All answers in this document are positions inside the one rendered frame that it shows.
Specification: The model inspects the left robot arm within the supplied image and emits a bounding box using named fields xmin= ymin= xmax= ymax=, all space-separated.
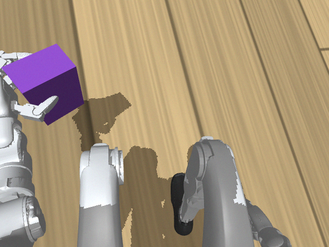
xmin=0 ymin=116 xmax=46 ymax=247

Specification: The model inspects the right robot hand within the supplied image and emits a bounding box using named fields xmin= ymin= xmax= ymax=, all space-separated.
xmin=245 ymin=198 xmax=273 ymax=241

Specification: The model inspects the right robot foot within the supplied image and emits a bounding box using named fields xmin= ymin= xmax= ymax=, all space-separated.
xmin=171 ymin=173 xmax=193 ymax=236

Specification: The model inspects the left robot hand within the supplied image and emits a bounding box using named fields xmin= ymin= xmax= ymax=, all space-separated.
xmin=0 ymin=50 xmax=59 ymax=122

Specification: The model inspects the right robot arm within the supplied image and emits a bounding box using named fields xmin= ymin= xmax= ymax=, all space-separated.
xmin=258 ymin=227 xmax=292 ymax=247

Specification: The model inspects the carton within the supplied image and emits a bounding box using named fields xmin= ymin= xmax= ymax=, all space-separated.
xmin=2 ymin=44 xmax=84 ymax=125

